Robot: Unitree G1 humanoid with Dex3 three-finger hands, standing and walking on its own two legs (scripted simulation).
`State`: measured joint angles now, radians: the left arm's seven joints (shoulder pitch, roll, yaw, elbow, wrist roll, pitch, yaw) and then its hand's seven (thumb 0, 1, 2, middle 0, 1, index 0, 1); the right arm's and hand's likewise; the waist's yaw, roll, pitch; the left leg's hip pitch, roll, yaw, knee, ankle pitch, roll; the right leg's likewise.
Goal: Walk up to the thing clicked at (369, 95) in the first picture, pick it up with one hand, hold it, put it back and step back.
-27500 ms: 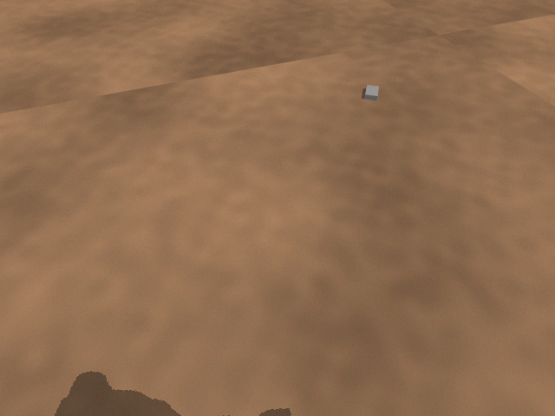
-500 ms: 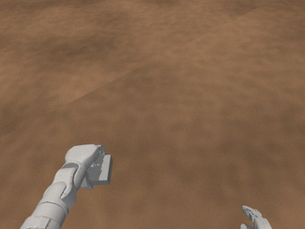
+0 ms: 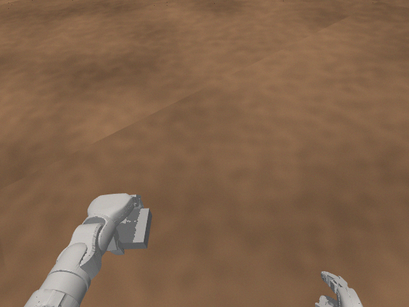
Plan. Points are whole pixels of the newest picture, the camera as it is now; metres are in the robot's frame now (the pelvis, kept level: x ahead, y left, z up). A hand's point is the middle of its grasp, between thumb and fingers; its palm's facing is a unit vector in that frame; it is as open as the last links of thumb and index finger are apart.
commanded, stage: hold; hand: left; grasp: from above
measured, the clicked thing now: (120, 228) +0.30 +0.23 -0.05
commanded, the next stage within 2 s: crouch in 0.48 s
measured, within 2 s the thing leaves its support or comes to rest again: neither
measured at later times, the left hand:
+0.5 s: hand (119, 226) +0.30 +0.22 -0.03, palm faces -0.46 -0.05 -0.89, open 10.9 cm
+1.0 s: hand (126, 238) +0.30 +0.23 -0.11, palm faces -0.46 +0.00 -0.89, open 10.9 cm
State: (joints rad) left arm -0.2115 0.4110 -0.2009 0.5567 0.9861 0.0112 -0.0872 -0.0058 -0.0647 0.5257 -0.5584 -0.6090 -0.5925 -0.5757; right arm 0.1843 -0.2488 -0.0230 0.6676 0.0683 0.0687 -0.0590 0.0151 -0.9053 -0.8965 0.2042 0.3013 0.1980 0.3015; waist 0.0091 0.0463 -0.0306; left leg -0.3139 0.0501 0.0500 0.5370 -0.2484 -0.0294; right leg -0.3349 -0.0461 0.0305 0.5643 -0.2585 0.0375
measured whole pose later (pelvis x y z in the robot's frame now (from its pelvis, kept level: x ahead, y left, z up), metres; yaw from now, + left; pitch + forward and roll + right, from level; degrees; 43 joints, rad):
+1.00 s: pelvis +0.00 +0.00 -0.03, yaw +1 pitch +10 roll +0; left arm -0.34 0.39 -0.17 0.88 1.12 -0.09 0.17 -0.01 -0.08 0.54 -0.57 -0.61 -0.61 -0.57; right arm 0.18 -0.25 -0.05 0.69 0.02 0.09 -0.03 0.01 -0.90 -0.90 0.21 0.30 0.20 0.30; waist -0.03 0.00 -0.06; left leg -0.61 0.06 0.02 0.77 -0.33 -0.03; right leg -0.61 -0.04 0.01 0.77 -0.34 0.04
